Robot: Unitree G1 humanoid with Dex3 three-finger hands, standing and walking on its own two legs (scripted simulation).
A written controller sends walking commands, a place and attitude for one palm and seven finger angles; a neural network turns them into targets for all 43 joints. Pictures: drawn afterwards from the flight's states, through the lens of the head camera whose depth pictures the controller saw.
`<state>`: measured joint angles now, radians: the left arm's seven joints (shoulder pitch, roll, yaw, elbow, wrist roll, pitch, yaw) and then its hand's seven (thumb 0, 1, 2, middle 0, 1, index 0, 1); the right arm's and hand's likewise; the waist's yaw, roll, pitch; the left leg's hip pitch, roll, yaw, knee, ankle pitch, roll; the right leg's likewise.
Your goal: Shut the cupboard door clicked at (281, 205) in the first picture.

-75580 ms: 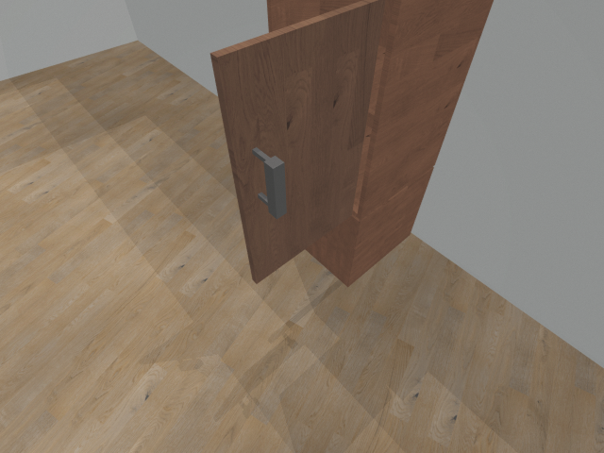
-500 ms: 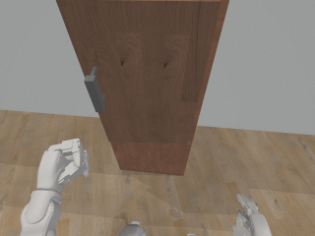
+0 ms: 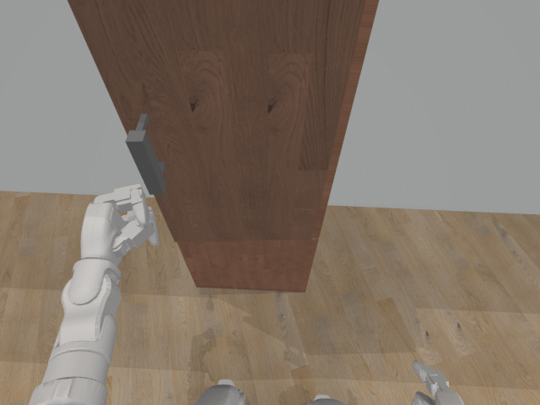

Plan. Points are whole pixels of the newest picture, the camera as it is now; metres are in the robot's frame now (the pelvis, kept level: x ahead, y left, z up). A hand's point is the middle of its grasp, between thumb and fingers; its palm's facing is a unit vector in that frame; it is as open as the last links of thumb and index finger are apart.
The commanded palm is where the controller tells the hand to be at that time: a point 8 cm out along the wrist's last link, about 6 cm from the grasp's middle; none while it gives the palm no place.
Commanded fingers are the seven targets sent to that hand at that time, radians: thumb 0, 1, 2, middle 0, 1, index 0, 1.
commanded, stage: bring the fist close to the handle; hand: left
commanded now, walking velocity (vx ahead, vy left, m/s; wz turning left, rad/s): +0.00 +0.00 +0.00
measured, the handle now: (150, 155) +0.50 +0.23 +0.07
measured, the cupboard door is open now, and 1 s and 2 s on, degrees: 4 3 0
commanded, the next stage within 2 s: push the door shut along its arc in 0.68 s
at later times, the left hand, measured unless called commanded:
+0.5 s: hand (166, 193) +0.41 +0.18 +0.07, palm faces +0.07 -1.00 -0.02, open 3.1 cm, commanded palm +0.38 +0.23 +0.07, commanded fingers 0.00 0.90 0.90 -1.30 -1.50 -1.30 -1.50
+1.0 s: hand (161, 186) +0.42 +0.19 +0.07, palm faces +0.04 -1.00 -0.03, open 3.1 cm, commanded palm +0.41 +0.24 +0.07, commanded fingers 0.00 0.90 0.90 -1.30 -1.50 -1.30 -1.50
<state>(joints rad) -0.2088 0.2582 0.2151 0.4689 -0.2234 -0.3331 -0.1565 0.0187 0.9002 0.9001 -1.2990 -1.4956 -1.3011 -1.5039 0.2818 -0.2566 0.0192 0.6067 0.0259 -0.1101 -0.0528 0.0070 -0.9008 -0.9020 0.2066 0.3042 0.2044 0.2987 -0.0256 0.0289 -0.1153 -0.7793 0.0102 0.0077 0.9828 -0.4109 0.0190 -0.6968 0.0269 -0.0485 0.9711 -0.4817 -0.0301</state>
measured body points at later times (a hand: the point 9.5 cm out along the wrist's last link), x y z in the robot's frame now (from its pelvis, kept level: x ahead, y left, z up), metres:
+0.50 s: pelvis +0.00 +0.00 +0.00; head +0.06 -0.01 +0.45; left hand +0.40 +0.23 +0.08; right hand +0.07 -0.26 -0.12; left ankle +0.04 +0.11 -0.68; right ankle +0.00 -0.10 -0.68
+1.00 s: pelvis +0.00 -0.01 +0.00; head +0.07 +0.00 +0.44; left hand +0.42 +0.24 +0.08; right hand +0.09 -0.27 -0.12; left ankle +0.04 +0.11 -0.68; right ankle +0.00 -0.10 -0.68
